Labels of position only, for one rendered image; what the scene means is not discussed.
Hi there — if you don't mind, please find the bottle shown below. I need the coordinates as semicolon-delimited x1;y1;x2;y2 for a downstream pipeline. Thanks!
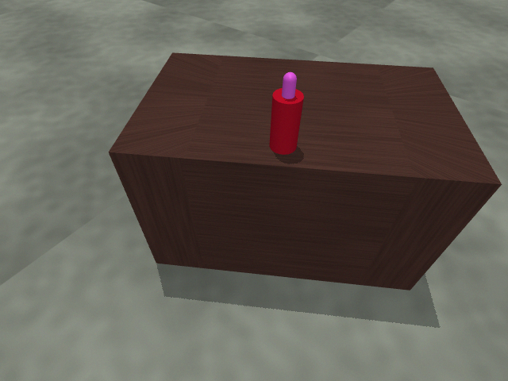
269;72;304;155

